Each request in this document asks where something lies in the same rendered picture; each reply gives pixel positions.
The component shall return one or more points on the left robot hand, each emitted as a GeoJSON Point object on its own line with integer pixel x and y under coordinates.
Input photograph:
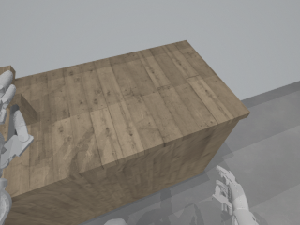
{"type": "Point", "coordinates": [17, 144]}

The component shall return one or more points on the counter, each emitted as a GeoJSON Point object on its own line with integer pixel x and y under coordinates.
{"type": "Point", "coordinates": [112, 131]}

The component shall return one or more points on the right robot hand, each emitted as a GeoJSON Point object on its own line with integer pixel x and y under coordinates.
{"type": "Point", "coordinates": [233, 196]}

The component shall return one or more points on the tap lever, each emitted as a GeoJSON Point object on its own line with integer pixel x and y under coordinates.
{"type": "Point", "coordinates": [11, 129]}

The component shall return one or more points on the robot left forearm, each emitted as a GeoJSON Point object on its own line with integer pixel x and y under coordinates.
{"type": "Point", "coordinates": [5, 201]}

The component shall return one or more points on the robot right forearm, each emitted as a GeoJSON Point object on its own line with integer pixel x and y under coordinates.
{"type": "Point", "coordinates": [243, 217]}

